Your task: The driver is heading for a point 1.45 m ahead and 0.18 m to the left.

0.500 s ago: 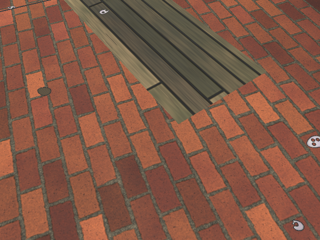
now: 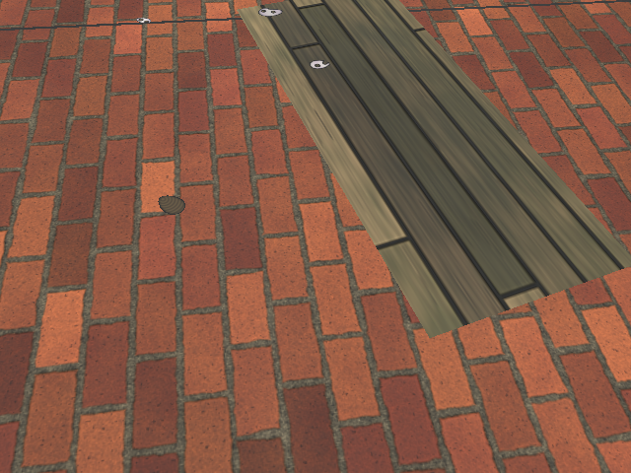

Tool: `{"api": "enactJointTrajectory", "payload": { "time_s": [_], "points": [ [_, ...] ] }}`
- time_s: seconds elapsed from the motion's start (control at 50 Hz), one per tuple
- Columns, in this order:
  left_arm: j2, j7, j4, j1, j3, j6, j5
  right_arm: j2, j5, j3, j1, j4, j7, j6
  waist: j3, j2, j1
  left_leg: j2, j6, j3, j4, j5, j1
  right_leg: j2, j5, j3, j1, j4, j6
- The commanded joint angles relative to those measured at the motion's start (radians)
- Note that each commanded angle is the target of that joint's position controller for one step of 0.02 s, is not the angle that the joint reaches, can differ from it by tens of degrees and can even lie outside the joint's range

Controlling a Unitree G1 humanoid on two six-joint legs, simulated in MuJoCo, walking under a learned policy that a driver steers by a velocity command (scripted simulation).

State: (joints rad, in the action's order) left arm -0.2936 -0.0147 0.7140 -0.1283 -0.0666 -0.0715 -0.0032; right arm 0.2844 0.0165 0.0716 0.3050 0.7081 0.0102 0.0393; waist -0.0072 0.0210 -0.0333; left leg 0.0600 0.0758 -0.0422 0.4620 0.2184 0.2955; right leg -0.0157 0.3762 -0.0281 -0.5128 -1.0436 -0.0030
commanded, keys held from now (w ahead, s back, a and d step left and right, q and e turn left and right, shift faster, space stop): w+q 0.48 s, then w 0.22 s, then w+e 0.30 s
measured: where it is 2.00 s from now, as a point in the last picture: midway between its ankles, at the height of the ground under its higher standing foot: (250, 248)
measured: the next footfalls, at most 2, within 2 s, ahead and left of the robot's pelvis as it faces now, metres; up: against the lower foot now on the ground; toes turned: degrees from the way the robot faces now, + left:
right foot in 0.26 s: +0.27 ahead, -0.14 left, +0.00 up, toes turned +14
left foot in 0.76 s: +0.47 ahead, +0.21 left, +0.00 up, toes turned +24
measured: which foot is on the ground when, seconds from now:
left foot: down 0.00-0.28, up 0.30-0.74, down 0.76-1.00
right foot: up 0.00-0.24, down 0.26-0.76, up 0.78-1.00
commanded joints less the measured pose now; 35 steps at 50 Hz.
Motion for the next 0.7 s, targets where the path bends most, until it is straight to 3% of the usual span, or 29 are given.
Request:
{"api": "enactJointTrajectory", "payload": {
  "time_s": [0.02, 0.08, 0.16, 0.22, 0.24, 0.26, 0.28, 0.3, 0.32, 0.34, 0.36, 0.38, 0.42, 0.5, 0.6, 0.66, 0.7],
  "points": [
    [-0.069, 0.001, -0.080, 0.067, -0.019, -0.022, -0.006, 0.163, -0.006, 0.041, -0.019, -0.085, -0.021, 0.011, 0.043, -0.100, 0.016, -0.216, 0.186, -0.291, -0.227, -0.112, -0.129, -0.014, -0.109, -0.007, -0.116, 0.163, 0.038],
    [-0.037, 0.002, -0.088, 0.126, -0.003, -0.022, 0.001, 0.186, 0.001, 0.050, 0.008, -0.080, -0.032, 0.007, 0.030, -0.127, -0.013, -0.185, 0.160, -0.250, -0.217, -0.080, -0.079, 0.011, -0.234, -0.008, -0.042, 0.353, 0.062],
    [-0.066, -0.008, -0.105, 0.181, -0.009, -0.036, 0.016, 0.185, 0.007, 0.052, 0.048, -0.071, -0.030, -0.003, 0.026, -0.150, -0.039, -0.195, 0.141, -0.306, -0.176, -0.019, -0.072, 0.037, -0.292, -0.026, 0.033, 0.486, 0.062],
    [-0.097, -0.012, -0.098, 0.128, -0.026, -0.053, 0.022, 0.171, 0.009, 0.049, 0.033, -0.078, -0.028, -0.008, 0.033, -0.172, 0.001, -0.200, 0.114, -0.376, -0.114, 0.028, -0.076, 0.042, -0.261, -0.030, 0.142, 0.553, 0.032],
    [-0.104, -0.010, -0.081, 0.074, -0.035, -0.058, 0.020, 0.151, 0.010, 0.044, 0.021, -0.084, -0.028, -0.009, 0.044, -0.173, 0.033, -0.177, 0.094, -0.378, -0.071, 0.041, -0.059, 0.039, -0.268, -0.022, 0.221, 0.590, 0.015],
    [-0.126, -0.004, -0.064, -0.009, -0.047, -0.062, 0.013, 0.114, 0.006, 0.033, 0.011, -0.094, -0.029, -0.006, 0.079, -0.165, 0.074, -0.141, 0.062, -0.354, 0.018, 0.046, -0.008, -0.006, -0.257, -0.048, 0.354, 0.605, -0.014],
    [-0.183, 0.006, -0.047, -0.160, -0.064, -0.064, -0.003, 0.046, -0.006, 0.010, 0.000, -0.115, -0.028, -0.001, 0.183, -0.042, 0.135, -0.072, 0.014, -0.255, 0.291, 0.128, 0.109, -0.180, -0.154, -0.222, 0.569, 0.629, -0.081],
    [-0.273, 0.000, -0.014, -0.243, -0.084, -0.050, -0.022, 0.018, 0.020, -0.003, 0.074, -0.167, -0.030, 0.010, 0.245, 0.297, 0.094, 0.033, -0.030, -0.126, 0.588, 0.393, 0.422, -0.376, 0.176, -0.681, 0.771, 0.762, -0.227],
    [-0.197, -0.004, -0.025, -0.209, -0.068, -0.049, -0.003, 0.115, 0.029, 0.017, 0.093, -0.135, -0.032, 0.012, 0.162, 0.226, 0.095, -0.044, -0.046, -0.140, 0.745, 0.349, 0.537, -0.398, 0.339, -0.752, 0.729, 0.801, -0.240],
    [-0.138, 0.001, -0.032, -0.179, -0.051, -0.044, 0.006, 0.158, 0.019, 0.030, 0.024, -0.131, -0.029, 0.007, 0.070, 0.150, 0.110, -0.075, -0.050, -0.126, 0.795, 0.259, 0.564, -0.359, 0.255, -0.602, 0.650, 0.789, -0.207],
    [-0.108, 0.003, -0.038, -0.144, -0.040, -0.039, 0.000, 0.149, 0.008, 0.031, -0.005, -0.127, -0.028, 0.003, 0.037, 0.086, 0.098, -0.102, -0.055, -0.109, 0.794, 0.184, 0.531, -0.311, 0.105, -0.468, 0.573, 0.791, -0.180],
    [-0.086, 0.006, -0.032, -0.119, -0.032, -0.035, -0.004, 0.137, 0.002, 0.032, -0.032, -0.136, -0.024, 0.003, 0.008, 0.076, 0.086, -0.123, -0.059, -0.107, 0.765, 0.132, 0.514, -0.280, -0.016, -0.381, 0.516, 0.803, -0.172],
    [-0.071, 0.011, -0.021, -0.104, -0.025, -0.037, -0.008, 0.107, 0.012, 0.028, -0.043, -0.144, -0.010, -0.003, -0.007, 0.102, 0.066, -0.155, -0.063, -0.086, 0.728, 0.079, 0.461, -0.238, -0.153, -0.242, 0.446, 0.838, -0.157],
    [-0.109, 0.014, 0.023, -0.136, -0.035, -0.044, -0.005, 0.060, 0.005, 0.011, -0.105, -0.169, -0.004, -0.011, -0.023, 0.062, 0.070, -0.164, -0.091, -0.065, 0.611, -0.004, 0.489, -0.242, -0.339, -0.105, 0.438, 0.877, -0.185],
    [-0.144, 0.012, 0.071, -0.169, -0.035, -0.031, 0.012, 0.022, 0.002, -0.015, -0.239, -0.190, 0.020, 0.012, -0.052, 0.041, 0.106, -0.137, -0.076, 0.008, 0.292, -0.190, 0.394, -0.213, -0.431, 0.036, 0.442, 0.886, -0.169],
    [-0.171, 0.009, 0.110, -0.228, -0.038, -0.017, 0.031, 0.026, 0.008, -0.018, -0.316, -0.218, 0.036, 0.020, -0.077, 0.047, 0.120, -0.120, -0.048, 0.048, 0.178, -0.169, 0.351, -0.246, -0.471, 0.046, 0.499, 0.877, -0.164],
    [-0.190, 0.010, 0.128, -0.238, -0.042, -0.006, 0.039, 0.051, 0.005, -0.008, -0.316, -0.227, 0.042, 0.022, -0.065, 0.065, 0.093, -0.091, -0.012, 0.072, 0.123, -0.098, 0.294, -0.267, -0.650, 0.058, 0.559, 0.820, -0.150]
  ]
}}
Over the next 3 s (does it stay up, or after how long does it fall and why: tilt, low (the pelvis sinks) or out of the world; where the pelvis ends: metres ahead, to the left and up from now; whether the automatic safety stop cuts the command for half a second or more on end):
stays up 1.40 0.09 -0.01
